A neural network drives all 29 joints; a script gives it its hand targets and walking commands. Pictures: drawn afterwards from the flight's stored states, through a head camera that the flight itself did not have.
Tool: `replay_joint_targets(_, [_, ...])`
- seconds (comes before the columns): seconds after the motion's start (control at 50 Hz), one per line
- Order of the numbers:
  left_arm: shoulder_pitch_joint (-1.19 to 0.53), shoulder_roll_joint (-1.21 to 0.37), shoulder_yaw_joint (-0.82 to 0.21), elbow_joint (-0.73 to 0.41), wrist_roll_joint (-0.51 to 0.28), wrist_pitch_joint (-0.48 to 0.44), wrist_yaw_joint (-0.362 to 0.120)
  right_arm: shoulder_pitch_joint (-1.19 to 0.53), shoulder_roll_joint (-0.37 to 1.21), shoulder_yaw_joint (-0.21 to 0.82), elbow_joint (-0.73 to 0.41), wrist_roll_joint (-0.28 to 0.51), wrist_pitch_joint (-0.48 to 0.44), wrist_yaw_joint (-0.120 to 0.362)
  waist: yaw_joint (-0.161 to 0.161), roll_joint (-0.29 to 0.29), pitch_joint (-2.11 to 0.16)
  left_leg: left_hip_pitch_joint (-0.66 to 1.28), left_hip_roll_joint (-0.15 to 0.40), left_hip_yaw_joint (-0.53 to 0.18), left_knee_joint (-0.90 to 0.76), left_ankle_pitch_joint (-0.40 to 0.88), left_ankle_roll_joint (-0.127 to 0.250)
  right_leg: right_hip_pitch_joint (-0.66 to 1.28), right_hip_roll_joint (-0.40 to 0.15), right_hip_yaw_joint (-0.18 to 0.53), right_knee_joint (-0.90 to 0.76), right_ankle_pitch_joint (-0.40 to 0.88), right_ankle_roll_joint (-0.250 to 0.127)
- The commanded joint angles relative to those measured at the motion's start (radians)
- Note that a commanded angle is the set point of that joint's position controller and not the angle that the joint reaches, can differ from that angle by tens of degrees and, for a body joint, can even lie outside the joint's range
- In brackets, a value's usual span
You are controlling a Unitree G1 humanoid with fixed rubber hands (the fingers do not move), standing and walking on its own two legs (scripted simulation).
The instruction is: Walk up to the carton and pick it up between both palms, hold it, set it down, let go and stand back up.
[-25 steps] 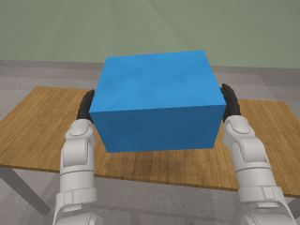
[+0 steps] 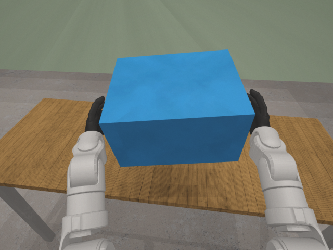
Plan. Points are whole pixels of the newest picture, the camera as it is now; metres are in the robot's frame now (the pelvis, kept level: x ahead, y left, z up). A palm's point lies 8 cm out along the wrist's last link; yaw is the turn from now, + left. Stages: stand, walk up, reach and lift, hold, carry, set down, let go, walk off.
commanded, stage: hold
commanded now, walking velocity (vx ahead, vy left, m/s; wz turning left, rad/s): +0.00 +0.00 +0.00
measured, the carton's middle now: (174, 107) +0.42 -0.01 +0.19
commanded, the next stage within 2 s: none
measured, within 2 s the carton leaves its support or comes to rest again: neither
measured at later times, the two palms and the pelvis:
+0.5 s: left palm (97, 136) +0.35 +0.18 +0.15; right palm (255, 130) +0.34 -0.19 +0.17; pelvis +0.00 +0.00 +0.00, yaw +0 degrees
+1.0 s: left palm (96, 133) +0.35 +0.17 +0.17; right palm (258, 128) +0.34 -0.19 +0.18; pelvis +0.00 +0.00 +0.00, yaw +0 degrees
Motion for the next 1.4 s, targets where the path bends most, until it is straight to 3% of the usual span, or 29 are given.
replay_joint_targets(0.0, [-0.700, -0.376, -0.395, -0.037, -0.064, -0.039, -0.210, -0.725, 0.424, 0.378, -0.129, 0.069, -0.042, 0.194, -0.013, 0.026, -0.299, -0.327, -0.125, 0.124, -0.200, 0.162, -0.002, 0.480, 0.123, -0.004, 0.021, -0.048, -0.051])
replay_joint_targets(0.06, [-0.759, -0.414, -0.481, -0.201, -0.133, -0.079, -0.199, -0.834, 0.493, 0.464, -0.337, 0.122, -0.090, 0.190, 0.020, 0.019, -0.523, -0.257, -0.145, 0.128, -0.124, 0.404, -0.021, 0.526, 0.138, 0.006, 0.060, 0.154, -0.045])
replay_joint_targets(0.08, [-0.790, -0.431, -0.479, -0.171, -0.135, -0.090, -0.191, -0.877, 0.489, 0.483, -0.355, 0.129, -0.092, 0.185, 0.027, 0.022, -0.525, -0.262, -0.144, 0.117, -0.109, 0.421, -0.025, 0.510, 0.137, 0.003, 0.062, 0.146, -0.046])
replay_joint_targets(0.2, [-0.775, -0.417, -0.544, -0.366, -0.166, -0.095, -0.167, -0.720, 0.483, 0.529, -0.395, 0.167, -0.057, 0.170, -0.011, 0.047, -0.632, -0.180, -0.129, 0.087, -0.050, 0.589, -0.057, 0.507, 0.155, 0.004, 0.088, 0.257, -0.037])
replay_joint_targets(0.28, [-0.732, -0.387, -0.509, -0.201, -0.145, -0.055, -0.195, -0.702, 0.455, 0.444, -0.300, 0.107, -0.037, 0.166, -0.037, 0.011, -0.450, -0.260, -0.133, 0.106, -0.125, 0.311, -0.025, 0.483, 0.134, 0.003, 0.041, 0.078, -0.046])
replay_joint_targets(0.34, [-0.756, -0.382, -0.460, -0.149, -0.118, -0.051, -0.215, -0.767, 0.479, 0.431, -0.277, 0.088, -0.043, 0.177, -0.007, 0.024, -0.398, -0.330, -0.146, 0.129, -0.166, 0.177, -0.003, 0.494, 0.116, 0.003, 0.030, -0.010, -0.046])
replay_joint_targets(0.4, [-0.810, -0.447, -0.553, -0.270, -0.171, -0.089, -0.186, -0.824, 0.485, 0.476, -0.411, 0.126, -0.081, 0.188, -0.004, 0.075, -0.608, -0.213, -0.135, 0.094, -0.100, 0.409, -0.041, 0.469, 0.141, -0.006, 0.067, 0.110, -0.056])
replay_joint_targets(0.42, [-0.845, -0.466, -0.604, -0.303, -0.207, -0.099, -0.177, -0.810, 0.493, 0.473, -0.394, 0.131, -0.086, 0.186, -0.047, 0.099, -0.635, -0.171, -0.129, 0.085, -0.070, 0.503, -0.056, 0.436, 0.148, -0.017, 0.069, 0.144, -0.052])
replay_joint_targets(0.48, [-0.783, -0.461, -0.615, -0.333, -0.202, -0.098, -0.154, -0.777, 0.480, 0.518, -0.432, 0.165, -0.071, 0.181, -0.018, 0.117, -0.671, -0.143, -0.124, 0.081, -0.033, 0.596, -0.072, 0.427, 0.148, 0.001, 0.082, 0.210, -0.056])
replay_joint_targets(0.5, [-0.845, -0.444, -0.611, -0.368, -0.203, -0.098, -0.158, -0.728, 0.478, 0.490, -0.353, 0.145, -0.058, 0.180, -0.047, 0.106, -0.613, -0.160, -0.121, 0.075, -0.035, 0.549, -0.070, 0.413, 0.153, 0.000, 0.085, 0.177, -0.053])
replay_joint_targets(0.52, [-0.727, -0.443, -0.556, -0.229, -0.169, -0.069, -0.166, -0.740, 0.463, 0.475, -0.355, 0.143, -0.052, 0.178, -0.012, 0.073, -0.535, -0.203, -0.121, 0.082, -0.064, 0.486, -0.059, 0.424, 0.154, -0.010, 0.066, 0.130, -0.048])
replay_joint_targets(0.54, [-0.728, -0.406, -0.521, -0.218, -0.143, -0.054, -0.180, -0.692, 0.438, 0.446, -0.286, 0.117, -0.033, 0.173, -0.039, 0.054, -0.461, -0.228, -0.120, 0.094, -0.094, 0.398, -0.046, 0.444, 0.140, -0.003, 0.047, 0.096, -0.053])
replay_joint_targets(0.6, [-0.680, -0.364, -0.428, -0.150, -0.089, -0.032, -0.210, -0.714, 0.445, 0.441, -0.238, 0.107, -0.030, 0.183, 0.010, -0.006, -0.388, -0.296, -0.129, 0.125, -0.159, 0.273, -0.010, 0.494, 0.134, 0.000, 0.038, 0.054, -0.047])
replay_joint_targets(0.62, [-0.701, -0.390, -0.438, -0.170, -0.089, -0.038, -0.205, -0.745, 0.438, 0.443, -0.290, 0.113, -0.043, 0.186, 0.007, 0.041, -0.428, -0.277, -0.135, 0.119, -0.150, 0.314, -0.020, 0.504, 0.129, 0.000, 0.046, 0.076, -0.051])
replay_joint_targets(0.74, [-0.791, -0.451, -0.516, -0.246, -0.149, -0.081, -0.192, -0.807, 0.482, 0.462, -0.346, 0.121, -0.080, 0.190, -0.006, 0.065, -0.523, -0.201, -0.131, 0.099, -0.108, 0.436, -0.039, 0.464, 0.148, -0.007, 0.050, 0.102, -0.054])
replay_joint_targets(0.76, [-0.833, -0.427, -0.518, -0.241, -0.148, -0.083, -0.191, -0.779, 0.486, 0.445, -0.295, 0.101, -0.071, 0.189, -0.029, 0.053, -0.509, -0.213, -0.129, 0.099, -0.106, 0.410, -0.039, 0.459, 0.143, -0.006, 0.045, 0.084, -0.052])
replay_joint_targets(0.78, [-0.814, -0.445, -0.520, -0.269, -0.143, -0.085, -0.186, -0.791, 0.476, 0.455, -0.326, 0.117, -0.076, 0.192, -0.007, 0.094, -0.536, -0.184, -0.130, 0.095, -0.103, 0.439, -0.044, 0.461, 0.145, -0.006, 0.054, 0.081, -0.054])
replay_joint_targets(0.8, [-0.840, -0.434, -0.533, -0.240, -0.150, -0.083, -0.184, -0.797, 0.476, 0.434, -0.308, 0.098, -0.072, 0.189, -0.033, 0.069, -0.513, -0.208, -0.128, 0.093, -0.107, 0.382, -0.045, 0.445, 0.146, -0.013, 0.051, 0.050, -0.049])
replay_joint_targets(0.84, [-0.746, -0.418, -0.506, -0.174, -0.136, -0.071, -0.187, -0.776, 0.469, 0.434, -0.338, 0.098, -0.071, 0.186, -0.024, 0.020, -0.478, -0.269, -0.132, 0.108, -0.120, 0.343, -0.029, 0.499, 0.138, -0.011, 0.045, 0.088, -0.047])
replay_joint_targets(0.98, [-0.791, -0.417, -0.463, -0.143, -0.110, -0.074, -0.194, -0.787, 0.455, 0.411, -0.250, 0.079, -0.075, 0.196, 0.003, 0.052, -0.435, -0.259, -0.130, 0.117, -0.147, 0.289, -0.026, 0.446, 0.136, -0.012, 0.042, 0.005, -0.051])
replay_joint_targets(1.02, [-0.778, -0.433, -0.492, -0.223, -0.120, -0.078, -0.198, -0.760, 0.457, 0.422, -0.284, 0.090, -0.084, 0.195, -0.027, 0.064, -0.511, -0.203, -0.137, 0.106, -0.130, 0.388, -0.030, 0.485, 0.140, -0.014, 0.043, 0.084, -0.049])
replay_joint_targets(1.06, [-0.802, -0.413, -0.500, -0.203, -0.126, -0.083, -0.187, -0.791, 0.451, 0.444, -0.270, 0.110, -0.081, 0.193, -0.011, 0.065, -0.509, -0.216, -0.129, 0.103, -0.099, 0.418, -0.042, 0.460, 0.144, -0.004, 0.058, 0.076, -0.055])
replay_joint_targets(1.08, [-0.812, -0.406, -0.523, -0.213, -0.152, -0.091, -0.192, -0.799, 0.482, 0.451, -0.320, 0.107, -0.094, 0.186, -0.034, 0.031, -0.532, -0.223, -0.138, 0.110, -0.095, 0.409, -0.034, 0.490, 0.140, -0.005, 0.055, 0.122, -0.046])
replay_joint_targets(1.1, [-0.831, -0.433, -0.527, -0.293, -0.148, -0.100, -0.180, -0.792, 0.483, 0.477, -0.342, 0.120, -0.093, 0.187, -0.019, 0.067, -0.602, -0.174, -0.130, 0.094, -0.081, 0.488, -0.043, 0.485, 0.150, -0.013, 0.072, 0.148, -0.052])
replay_joint_targets(1.12, [-0.730, -0.425, -0.528, -0.214, -0.158, -0.086, -0.180, -0.790, 0.480, 0.488, -0.379, 0.135, -0.090, 0.184, -0.012, 0.024, -0.575, -0.211, -0.134, 0.101, -0.086, 0.467, -0.039, 0.508, 0.150, -0.012, 0.058, 0.164, -0.044])
replay_joint_targets(1.14, [-0.766, -0.431, -0.529, -0.257, -0.156, -0.090, -0.175, -0.809, 0.479, 0.501, -0.393, 0.133, -0.094, 0.184, 0.000, 0.028, -0.600, -0.223, -0.140, 0.108, -0.077, 0.453, -0.040, 0.512, 0.145, -0.008, 0.070, 0.172, -0.043])
replay_joint_targets(1.22, [-0.804, -0.374, -0.435, -0.100, -0.101, -0.075, -0.189, -0.794, 0.471, 0.410, -0.193, 0.079, -0.062, 0.198, 0.015, 0.016, -0.371, -0.324, -0.129, 0.113, -0.176, 0.141, 0.000, 0.449, 0.132, -0.006, 0.032, -0.073, -0.044])
replay_joint_targets(1.26, [-0.769, -0.380, -0.401, -0.066, -0.084, -0.071, -0.202, -0.791, 0.474, 0.406, -0.173, 0.077, -0.069, 0.206, 0.021, 0.003, -0.350, -0.343, -0.129, 0.126, -0.205, 0.122, 0.018, 0.483, 0.123, -0.008, 0.032, -0.072, -0.042])
replay_joint_targets(1.38, [-0.843, -0.449, -0.539, -0.222, -0.159, -0.122, -0.176, -0.838, 0.522, 0.465, -0.331, 0.105, -0.115, 0.198, -0.017, 0.061, -0.622, -0.227, -0.146, 0.107, -0.107, 0.360, -0.025, 0.496, 0.128, -0.007, 0.065, 0.109, -0.047])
